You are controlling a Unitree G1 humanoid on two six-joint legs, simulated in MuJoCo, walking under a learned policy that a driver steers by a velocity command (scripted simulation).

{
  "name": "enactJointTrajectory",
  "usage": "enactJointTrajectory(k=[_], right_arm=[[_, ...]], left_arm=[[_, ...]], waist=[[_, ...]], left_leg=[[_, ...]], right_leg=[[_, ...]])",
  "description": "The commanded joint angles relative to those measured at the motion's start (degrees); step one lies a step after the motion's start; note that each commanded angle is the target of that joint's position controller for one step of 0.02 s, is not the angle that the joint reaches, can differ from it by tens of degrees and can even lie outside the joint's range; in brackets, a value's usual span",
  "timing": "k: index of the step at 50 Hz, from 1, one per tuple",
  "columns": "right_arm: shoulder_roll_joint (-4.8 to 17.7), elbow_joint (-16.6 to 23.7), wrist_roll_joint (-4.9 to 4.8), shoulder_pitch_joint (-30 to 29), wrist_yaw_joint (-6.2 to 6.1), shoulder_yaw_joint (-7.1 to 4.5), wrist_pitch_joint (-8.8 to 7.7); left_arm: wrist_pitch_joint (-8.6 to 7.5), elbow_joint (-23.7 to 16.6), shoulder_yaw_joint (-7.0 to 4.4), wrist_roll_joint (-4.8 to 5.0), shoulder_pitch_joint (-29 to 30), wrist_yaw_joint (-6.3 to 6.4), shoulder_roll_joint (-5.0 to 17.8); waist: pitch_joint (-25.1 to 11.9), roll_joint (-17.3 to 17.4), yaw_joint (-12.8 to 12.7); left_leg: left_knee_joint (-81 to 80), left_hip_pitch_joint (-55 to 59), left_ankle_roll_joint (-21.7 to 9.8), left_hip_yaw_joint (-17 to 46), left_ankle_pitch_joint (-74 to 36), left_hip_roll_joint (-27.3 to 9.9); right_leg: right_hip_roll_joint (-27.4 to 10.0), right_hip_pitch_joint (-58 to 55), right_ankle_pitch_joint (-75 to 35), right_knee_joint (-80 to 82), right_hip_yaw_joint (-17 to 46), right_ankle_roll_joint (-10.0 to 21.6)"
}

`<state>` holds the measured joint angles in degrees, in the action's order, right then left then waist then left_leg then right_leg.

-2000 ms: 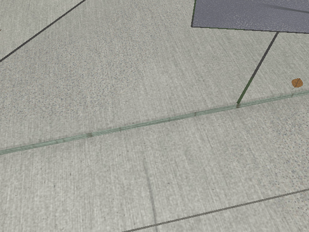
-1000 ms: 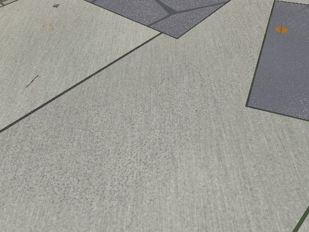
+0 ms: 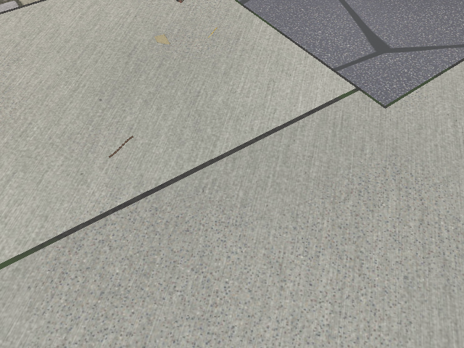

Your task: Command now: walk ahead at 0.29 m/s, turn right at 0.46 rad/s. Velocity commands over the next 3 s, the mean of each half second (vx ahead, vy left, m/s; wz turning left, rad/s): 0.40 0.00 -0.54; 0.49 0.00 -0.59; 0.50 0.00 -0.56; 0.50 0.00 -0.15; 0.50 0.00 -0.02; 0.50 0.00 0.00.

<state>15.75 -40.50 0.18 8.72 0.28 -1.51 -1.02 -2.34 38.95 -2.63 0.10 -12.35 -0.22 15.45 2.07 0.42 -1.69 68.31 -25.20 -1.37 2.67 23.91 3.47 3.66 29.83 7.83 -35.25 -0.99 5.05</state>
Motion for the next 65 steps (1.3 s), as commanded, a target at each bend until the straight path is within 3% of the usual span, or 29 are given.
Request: enactJointTrajectory(k=[1, 6, 9, 11, 12, 13, 14, 16, 20, 27, 32, 35, 37, 38, 39, 40, 41, 43, 46, 50, 52, 55, 58, 60, 61, 62, 63, 64, 65], right_arm=[[5.5, 4.1, 0.33, 2.7, 0.54, -1.68, -1.42], [1.7, 4.1, -0.17, 1.4, -0.44, -0.17, -1.55], [3.8, 3.1, -1.07, 1.7, -0.38, -0.96, -2.09], [5.1, 0.3, -1.20, 9.0, -0.14, -2.03, -2.81], [7.2, -1.6, -0.99, 15.3, -0.37, -2.95, -2.94], [12.2, -1.6, 0.38, 17.0, -0.75, -4.11, -2.68], [15.1, 0.2, 2.11, 12.0, -0.70, -4.75, -3.20], [9.2, 1.4, 0.23, 6.9, -1.55, -3.55, -4.19], [5.7, -0.6, 0.80, 10.0, -1.38, -2.49, -4.71], [7.3, -4.1, 0.99, 15.2, -1.62, -2.75, -4.08], [9.7, -6.6, -0.58, 17.0, -1.64, -3.33, -2.97], [12.6, -7.2, -1.42, 16.0, -1.61, -4.30, -2.42], [13.4, -6.9, -1.75, 14.5, -2.04, -4.63, -2.19], [11.5, -5.3, -0.53, 14.3, -2.10, -3.94, -2.85], [2.6, -1.1, 1.56, 18.9, -1.19, -1.03, -4.43], [7.4, -0.3, -0.57, 12.4, -0.68, -1.96, -6.53], [9.3, 1.7, -2.48, 6.8, -0.51, -2.52, -7.40], [8.6, 1.4, -0.49, 6.1, -1.11, -2.41, -7.79], [7.9, 1.1, 0.43, 8.3, -0.72, -2.72, -5.71], [5.1, 3.4, 1.26, -0.3, -0.55, -1.62, -4.99], [3.6, 4.5, 1.03, -6.1, 0.03, -0.91, -5.42], [5.5, 5.8, -0.37, -10.1, 0.77, -1.40, -5.90], [8.2, 6.0, -0.58, -9.4, 1.07, -2.63, -6.22], [9.3, 4.7, -0.43, -2.9, 0.71, -3.80, -6.55], [11.4, 4.1, 0.58, 4.3, 0.34, -4.63, -6.87], [16.0, 3.1, 1.63, 11.8, -0.07, -5.80, -6.42], [14.5, 1.4, 0.18, 14.4, 0.55, -5.73, -5.71], [9.7, 2.6, -0.13, 11.2, 0.27, -4.51, -5.35], [7.9, 3.0, 0.12, 7.8, -0.06, -3.81, -4.80]], left_arm=[[-0.36, -5.5, -2.00, -0.38, 1.1, 1.25, 7.0], [1.44, -6.4, -3.43, 0.80, -0.3, 2.36, 9.7], [2.79, -6.1, -4.06, 1.30, -1.9, 2.73, 11.0], [2.93, -7.2, -3.58, 1.40, 0.5, 2.26, 9.6], [2.83, -8.1, -2.75, 1.05, 2.7, 2.00, 6.5], [2.13, -9.4, -1.20, 1.26, 1.9, 1.37, 0.3], [0.97, -11.5, -1.51, 1.57, 2.0, 0.79, 2.8], [0.38, -8.5, -2.77, 1.13, -0.3, 0.27, 7.2], [0.79, -7.3, -2.48, 0.63, 0.9, 0.03, 4.8], [0.54, -10.2, -1.41, 1.38, 10.0, -1.77, 2.5], [0.42, -12.7, -0.58, 1.76, 16.3, -3.91, 1.2], [0.49, -12.6, -1.78, 1.07, 13.2, -4.29, 3.6], [1.00, -8.3, -4.84, 1.24, -2.8, -3.34, 9.0], [1.83, -5.9, -6.28, 1.39, -12.4, -1.90, 12.3], [1.10, -6.6, -6.39, 1.62, -9.8, -1.35, 18.5], [0.31, -7.3, -5.30, 1.16, -12.3, -1.28, 13.6], [-0.47, -6.2, -4.38, 0.64, -10.5, -1.36, 10.8], [-1.02, -6.8, -3.55, 0.71, -3.2, -1.36, 8.7], [-1.73, -6.9, -3.01, 0.12, 0.3, -0.98, 7.4], [-1.72, -4.9, -3.46, 0.56, -1.6, 0.24, 9.2], [-1.26, -3.8, -3.74, 1.00, -3.8, 0.59, 9.9], [-1.04, -2.1, -4.10, 1.77, -7.2, 0.84, 10.7], [-0.46, -1.5, -4.11, 1.72, -8.0, 1.18, 10.1], [0.11, -1.7, -3.73, 1.33, -7.7, 1.12, 8.6], [0.04, -2.4, -2.53, 0.80, -7.7, 0.83, 5.4], [-0.30, -3.1, -1.32, 1.38, -15.1, 0.83, 1.3], [-0.65, -3.9, -1.20, 2.40, -16.4, 1.00, 4.1], [-0.34, -3.5, -2.60, 2.70, -11.3, 1.15, 9.2], [0.11, -4.6, -2.93, 2.00, -6.1, 1.19, 10.4]], waist=[[-6.3, -3.7, 3.6], [-7.0, -8.1, 2.8], [-8.5, -9.3, 1.9], [-8.9, -9.3, 6.3], [-7.7, -5.0, 9.2], [-7.9, 10.0, 7.8], [-3.3, 15.3, 4.7], [0.2, 8.7, 2.6], [-0.1, 5.4, 3.8], [2.9, 6.6, 7.8], [6.2, 6.0, 9.2], [2.3, 8.3, 5.1], [-7.4, 6.6, -4.3], [-12.7, 1.5, -8.3], [-19.6, -14.9, -0.4], [-25.7, -9.4, -5.5], [-16.6, -7.8, -5.5], [-8.2, -1.7, -0.2], [-5.0, -2.7, 3.9], [-0.8, -2.7, 2.1], [-0.5, -3.2, -0.3], [-0.9, -4.4, -1.7], [-1.5, -5.9, -0.4], [-4.1, -6.8, 3.1], [-10.8, -4.2, 6.6], [-20.9, 9.4, 5.7], [-23.4, 19.2, 5.7], [-15.2, 11.0, 7.0], [-9.1, 6.5, 6.9]], left_leg=[[-2.8, -5.7, 0.4, 2.1, -3.0, -4.5], [-24.4, 1.1, 4.2, -1.5, 1.1, -2.5], [-32.6, 6.2, 5.0, -1.6, -5.9, -1.2], [-37.6, 17.2, 2.3, -3.2, -9.7, -1.2], [-43.4, 23.9, 0.1, 3.0, -3.2, -7.0], [-52.4, 28.0, -4.7, 23.7, 14.2, -21.9], [-59.6, 23.3, -10.5, 40.5, 27.9, -27.5], [-58.0, 21.6, -8.9, 30.2, 18.6, -24.0], [-59.0, 18.8, -5.6, 11.3, -0.8, -17.1], [-59.8, 25.2, -6.6, -0.6, -16.6, -18.7], [-59.2, 28.9, -5.7, -6.4, -22.5, -20.5], [-50.1, 29.1, -4.1, -11.5, -54.5, -20.0], [-30.1, 23.7, -2.0, -14.2, -66.7, -17.8], [-13.3, 7.2, 0.1, -13.0, -44.8, -15.6], [7.0, -15.9, 2.9, -7.9, 8.4, -4.4], [13.3, -20.2, 2.4, 3.3, 7.6, -4.4], [12.7, -24.1, 1.6, 2.7, 1.6, -6.7], [4.2, -18.1, 1.6, 2.3, -5.8, -10.3], [-2.2, -11.8, 3.4, 2.0, -7.5, -11.4], [-18.7, -10.3, 5.5, 0.1, -19.7, -9.1], [-29.2, -5.5, 5.2, -0.7, -28.1, -6.4], [-36.1, -1.9, 4.8, 1.2, -31.3, -4.7], [-39.2, -0.5, 3.0, 2.9, -24.7, -4.8], [-42.0, 9.3, 0.5, 1.0, -20.4, -4.1], [-40.6, 22.2, -2.7, 5.4, -19.5, -9.8], [-41.6, 44.6, -11.2, 26.0, -12.3, -23.9], [-49.2, 47.9, -14.3, 45.2, 4.9, -29.3], [-51.4, 41.1, -11.6, 39.2, 11.9, -26.7], [-51.8, 33.2, -9.4, 30.0, 6.1, -24.5]], right_leg=[[-12.1, -8.1, 22.7, 22.5, 26.6, 8.8], [-9.4, -4.1, 21.6, 22.5, 20.4, 9.1], [-9.5, -3.8, 24.5, 19.3, 22.2, 7.7], [-7.5, 3.2, 30.4, 15.6, 21.3, 4.3], [-4.2, 11.0, 30.8, 5.7, 17.3, 0.7], [2.3, 19.8, 25.2, -14.1, 7.7, -2.5], [-1.0, 27.3, 19.9, -24.8, 9.8, -2.2], [-3.7, 27.9, 10.6, -31.0, 11.0, -3.1], [-4.9, 22.5, 0.8, -36.1, 7.2, -5.0], [-6.8, 21.8, -6.5, -18.7, 4.0, -6.4], [-7.1, 16.0, -3.3, -6.1, -1.3, -3.8], [-2.3, 1.4, 2.0, -1.3, -6.1, -0.1], [1.8, -21.9, -2.1, 4.4, -6.6, 4.1], [-4.5, -41.4, -1.7, 3.7, 4.3, 6.9], [-21.0, -57.3, 8.0, 8.8, 38.2, 17.2], [-23.1, -56.7, 13.9, 16.9, 47.3, 18.3], [-20.8, -50.3, 8.6, 17.7, 38.4, 15.3], [-15.9, -32.5, -2.0, 18.8, 26.6, 12.7], [-13.4, -20.4, -9.1, 22.5, 21.8, 13.1], [-9.2, -12.1, -10.6, 23.2, 15.4, 11.0], [-7.3, -10.0, -7.1, 22.1, 13.9, 8.8], [-9.2, -13.1, -1.4, 20.1, 18.2, 7.5], [-11.6, -19.7, -0.4, 14.0, 23.5, 6.1], [-9.2, -19.8, -4.9, 7.0, 23.7, 4.0], [-5.9, -15.5, -2.9, -5.5, 20.6, 1.9], [1.7, 2.2, 14.7, -26.2, 12.6, -2.9], [0.3, 13.9, 26.5, -37.8, 10.9, -4.0], [-2.9, 17.3, 21.4, -42.5, 11.7, -4.5], [-4.8, 16.9, 17.0, -42.4, 8.9, -4.7]])
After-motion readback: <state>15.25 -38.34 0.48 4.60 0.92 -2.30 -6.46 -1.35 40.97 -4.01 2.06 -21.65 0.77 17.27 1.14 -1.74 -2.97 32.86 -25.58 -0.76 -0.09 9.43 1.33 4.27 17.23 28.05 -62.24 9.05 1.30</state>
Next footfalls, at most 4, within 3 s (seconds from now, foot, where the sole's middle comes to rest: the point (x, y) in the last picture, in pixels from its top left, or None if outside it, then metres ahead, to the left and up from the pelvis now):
0.24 left None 0.16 0.16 -0.75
0.76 right None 0.36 -0.21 -0.75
1.22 left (319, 260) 0.72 -0.21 -0.75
1.72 right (446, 284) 0.65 -0.58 -0.75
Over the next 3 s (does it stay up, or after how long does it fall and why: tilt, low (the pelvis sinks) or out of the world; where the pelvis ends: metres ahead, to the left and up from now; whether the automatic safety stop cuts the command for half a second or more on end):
stays up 1.03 -1.00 0.03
